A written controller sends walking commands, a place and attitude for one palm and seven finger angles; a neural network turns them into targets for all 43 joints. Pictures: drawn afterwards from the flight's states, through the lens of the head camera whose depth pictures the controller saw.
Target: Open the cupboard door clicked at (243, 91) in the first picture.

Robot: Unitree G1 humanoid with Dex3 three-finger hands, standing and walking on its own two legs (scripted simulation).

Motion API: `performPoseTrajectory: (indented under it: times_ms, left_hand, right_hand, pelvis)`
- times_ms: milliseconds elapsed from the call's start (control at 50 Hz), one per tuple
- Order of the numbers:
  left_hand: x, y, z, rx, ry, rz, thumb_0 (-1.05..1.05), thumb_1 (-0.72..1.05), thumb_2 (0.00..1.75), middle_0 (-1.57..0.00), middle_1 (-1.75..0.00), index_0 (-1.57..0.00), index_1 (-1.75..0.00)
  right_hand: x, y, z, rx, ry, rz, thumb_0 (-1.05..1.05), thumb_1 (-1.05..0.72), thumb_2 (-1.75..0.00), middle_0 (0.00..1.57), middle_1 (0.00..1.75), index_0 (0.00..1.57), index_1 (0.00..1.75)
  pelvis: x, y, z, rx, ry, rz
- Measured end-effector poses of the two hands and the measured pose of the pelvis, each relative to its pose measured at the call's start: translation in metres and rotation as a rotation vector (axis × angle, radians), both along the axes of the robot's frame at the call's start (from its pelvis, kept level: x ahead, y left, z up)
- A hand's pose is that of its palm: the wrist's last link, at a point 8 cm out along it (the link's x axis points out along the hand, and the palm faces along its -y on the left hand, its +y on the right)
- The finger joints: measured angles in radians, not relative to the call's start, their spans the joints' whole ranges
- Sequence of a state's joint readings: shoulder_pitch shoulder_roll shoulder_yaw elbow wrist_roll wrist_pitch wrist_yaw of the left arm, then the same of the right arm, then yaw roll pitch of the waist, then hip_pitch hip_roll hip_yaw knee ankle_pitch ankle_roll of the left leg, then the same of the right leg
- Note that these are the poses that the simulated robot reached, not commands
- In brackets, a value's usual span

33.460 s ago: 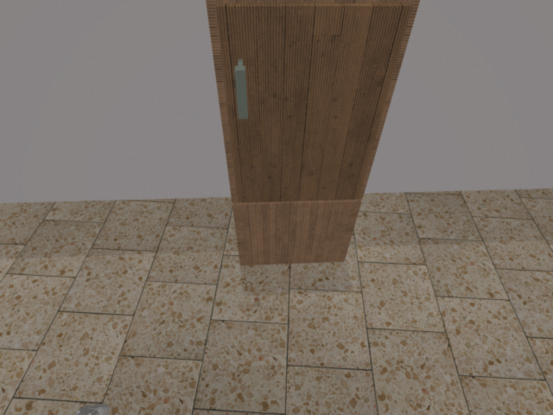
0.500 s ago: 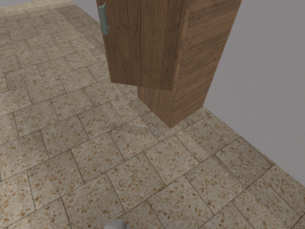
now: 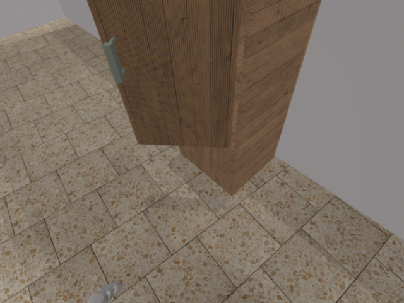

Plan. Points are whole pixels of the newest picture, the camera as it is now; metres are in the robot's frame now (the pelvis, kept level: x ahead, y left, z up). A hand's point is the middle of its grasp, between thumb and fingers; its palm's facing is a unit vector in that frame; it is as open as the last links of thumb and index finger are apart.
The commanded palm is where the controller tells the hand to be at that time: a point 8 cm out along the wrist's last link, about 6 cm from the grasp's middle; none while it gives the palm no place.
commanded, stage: take the last steps up to it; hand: left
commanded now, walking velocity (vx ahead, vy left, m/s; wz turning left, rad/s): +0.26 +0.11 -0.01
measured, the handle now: (116, 60) +0.76 +0.30 +0.09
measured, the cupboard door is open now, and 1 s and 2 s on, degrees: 42 42 42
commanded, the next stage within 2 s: come to a stop and stand still in 0.24 s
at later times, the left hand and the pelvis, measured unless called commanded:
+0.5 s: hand (98, 295) +0.17 +0.26 -0.17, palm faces +0.04 -0.98 -0.18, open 7.3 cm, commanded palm none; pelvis +0.17 +0.08 +0.01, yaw -2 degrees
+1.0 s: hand (125, 247) +0.27 +0.22 -0.15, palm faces -0.05 -0.97 -0.22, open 7.3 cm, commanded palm none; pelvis +0.19 +0.04 +0.01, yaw -3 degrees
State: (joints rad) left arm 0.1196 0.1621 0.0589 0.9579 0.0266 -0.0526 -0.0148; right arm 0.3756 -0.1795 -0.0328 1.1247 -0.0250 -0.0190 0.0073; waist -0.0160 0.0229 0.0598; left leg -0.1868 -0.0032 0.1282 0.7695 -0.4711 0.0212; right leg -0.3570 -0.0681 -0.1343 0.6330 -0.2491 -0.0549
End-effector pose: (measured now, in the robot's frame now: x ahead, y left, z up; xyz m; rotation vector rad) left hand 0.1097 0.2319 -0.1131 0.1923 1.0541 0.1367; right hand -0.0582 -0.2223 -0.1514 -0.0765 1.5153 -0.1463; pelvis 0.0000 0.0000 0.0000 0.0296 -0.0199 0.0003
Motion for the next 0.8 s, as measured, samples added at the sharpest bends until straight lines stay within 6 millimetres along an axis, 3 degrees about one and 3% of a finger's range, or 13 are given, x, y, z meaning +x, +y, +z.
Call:
performPoseTrajectory:
  times_ms: [100,200,320,380,460,560,700,800]
  left_hand:
    - [-0.001,-0.002,0.000,-0.020,0.094,0.041,0.00,0.92,0.90,-0.20,-0.30,-0.20,-0.30]
    - [-0.010,0.021,-0.001,-0.019,0.212,0.088,-0.01,0.95,0.90,-0.20,-0.30,-0.21,-0.30]
    - [-0.019,0.053,-0.021,-0.059,0.361,0.144,0.00,0.93,0.90,-0.20,-0.30,-0.20,-0.30]
    - [-0.009,0.069,-0.034,-0.059,0.424,0.135,0.00,0.92,0.90,-0.20,-0.30,-0.20,-0.30]
    - [0.030,0.079,-0.032,-0.052,0.411,0.115,0.01,0.92,0.90,-0.20,-0.30,-0.20,-0.30]
    - [0.087,0.081,-0.026,-0.053,0.337,0.069,0.01,0.92,0.90,-0.20,-0.30,-0.20,-0.30]
    - [0.155,0.073,-0.014,-0.009,0.215,0.007,0.00,0.91,0.90,-0.20,-0.30,-0.20,-0.30]
    - [0.178,0.058,-0.011,0.044,0.134,-0.028,0.00,0.91,0.90,-0.20,-0.30,-0.20,-0.30]
  right_hand:
    - [0.061,-0.001,0.015,-0.019,-0.046,-0.002,0.01,-0.91,-0.90,0.20,0.30,0.20,0.30]
    - [0.140,0.011,0.030,-0.031,-0.151,0.030,0.01,-0.91,-0.90,0.20,0.30,0.20,0.30]
    - [0.239,0.040,0.030,-0.064,-0.277,0.103,0.01,-0.91,-0.90,0.19,0.30,0.20,0.30]
    - [0.271,0.056,0.027,-0.094,-0.329,0.106,0.01,-0.91,-0.90,0.20,0.30,0.20,0.30]
    - [0.287,0.074,0.032,-0.105,-0.319,0.091,0.00,-0.91,-0.90,0.20,0.30,0.20,0.30]
    - [0.295,0.072,0.035,-0.125,-0.276,0.060,0.00,-0.93,-0.90,0.20,0.30,0.21,0.30]
    - [0.283,0.046,0.031,-0.138,-0.221,0.005,0.00,-0.91,-0.90,0.20,0.30,0.21,0.30]
    - [0.269,0.017,0.014,-0.117,-0.187,-0.039,0.01,-0.91,-0.90,0.20,0.30,0.21,0.30]
  pelvis:
    - [0.035,0.004,0.014,-0.021,0.019,0.000]
    - [0.073,0.017,0.023,-0.015,0.040,-0.003]
    - [0.124,0.054,0.011,-0.038,0.031,-0.011]
    - [0.144,0.069,0.002,-0.030,0.025,-0.025]
    - [0.163,0.078,0.008,-0.023,0.025,-0.033]
    - [0.176,0.081,0.013,-0.036,0.030,-0.048]
    - [0.183,0.066,0.014,-0.052,0.034,-0.060]
    - [0.187,0.044,0.002,-0.023,0.039,-0.063]
